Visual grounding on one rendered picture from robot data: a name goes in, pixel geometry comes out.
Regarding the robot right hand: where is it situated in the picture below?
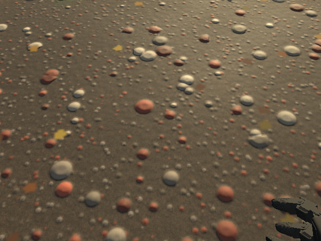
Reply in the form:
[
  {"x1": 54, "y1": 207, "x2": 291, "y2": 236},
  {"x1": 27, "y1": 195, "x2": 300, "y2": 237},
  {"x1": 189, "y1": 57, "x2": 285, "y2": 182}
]
[{"x1": 266, "y1": 197, "x2": 321, "y2": 241}]

